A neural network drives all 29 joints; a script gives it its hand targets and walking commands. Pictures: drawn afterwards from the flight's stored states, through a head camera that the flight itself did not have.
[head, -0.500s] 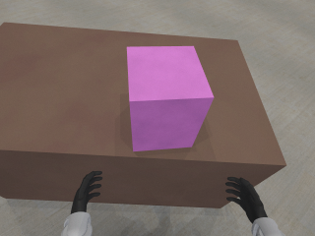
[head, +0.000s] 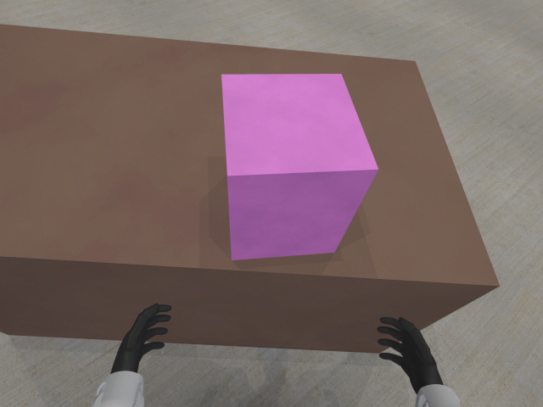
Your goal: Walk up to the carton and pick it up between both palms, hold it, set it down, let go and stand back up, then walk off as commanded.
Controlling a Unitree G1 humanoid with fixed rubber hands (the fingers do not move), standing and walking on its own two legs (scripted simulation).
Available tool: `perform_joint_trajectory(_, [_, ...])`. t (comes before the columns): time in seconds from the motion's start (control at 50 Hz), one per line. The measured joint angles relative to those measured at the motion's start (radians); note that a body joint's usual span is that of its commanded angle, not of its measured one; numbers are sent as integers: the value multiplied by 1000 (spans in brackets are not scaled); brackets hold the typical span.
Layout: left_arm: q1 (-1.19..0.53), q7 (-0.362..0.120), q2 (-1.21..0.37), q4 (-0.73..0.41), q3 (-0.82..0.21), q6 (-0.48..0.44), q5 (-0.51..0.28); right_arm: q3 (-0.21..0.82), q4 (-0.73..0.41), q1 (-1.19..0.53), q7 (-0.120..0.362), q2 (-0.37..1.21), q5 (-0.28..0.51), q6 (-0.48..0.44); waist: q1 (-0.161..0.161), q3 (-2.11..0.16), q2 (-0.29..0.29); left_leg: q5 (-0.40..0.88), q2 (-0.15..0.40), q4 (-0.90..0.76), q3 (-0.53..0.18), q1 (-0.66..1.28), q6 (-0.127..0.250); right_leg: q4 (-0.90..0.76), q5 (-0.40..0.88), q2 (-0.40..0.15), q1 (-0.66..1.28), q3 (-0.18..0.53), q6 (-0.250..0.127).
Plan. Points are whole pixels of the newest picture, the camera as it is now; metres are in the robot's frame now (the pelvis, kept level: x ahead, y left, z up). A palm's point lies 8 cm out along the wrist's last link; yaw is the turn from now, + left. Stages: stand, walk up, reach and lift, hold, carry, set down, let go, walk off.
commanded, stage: set down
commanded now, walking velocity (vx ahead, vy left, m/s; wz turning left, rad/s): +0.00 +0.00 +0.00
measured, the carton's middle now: (283, 172) +0.48 +0.04 +0.01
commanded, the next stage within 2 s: let go in 0.74 s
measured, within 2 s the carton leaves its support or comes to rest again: neither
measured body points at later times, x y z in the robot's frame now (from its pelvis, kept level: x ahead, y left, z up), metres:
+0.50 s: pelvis +0.00 +0.00 +0.00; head +0.05 +0.04 +0.45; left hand +0.15 +0.24 -0.08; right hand +0.19 -0.19 -0.09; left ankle +0.00 +0.15 -0.74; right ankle +0.02 -0.10 -0.74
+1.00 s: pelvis +0.01 +0.01 +0.00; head +0.06 +0.03 +0.45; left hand +0.16 +0.24 -0.09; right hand +0.18 -0.20 -0.11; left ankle +0.00 +0.15 -0.74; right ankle +0.02 -0.10 -0.74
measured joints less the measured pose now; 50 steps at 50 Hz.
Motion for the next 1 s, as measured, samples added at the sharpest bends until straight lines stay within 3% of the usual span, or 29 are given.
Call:
perform_joint_trajectory(0.54, [-2, -56, 54, 116, 0, 39, -3, 0, 135, 0, -52, 48, -104, -26, -1, 2, 10, -25, 0, 27, 0, 4, 0, 12, -16, -1, 11, 1, 7])
perform_joint_trajectory(1.0, [-12, -70, 66, 146, 0, 40, -3, 0, 214, 0, -57, 19, -111, -69, -6, 2, 30, -37, 0, 34, 0, 4, 0, 13, -25, -1, 14, 1, 10])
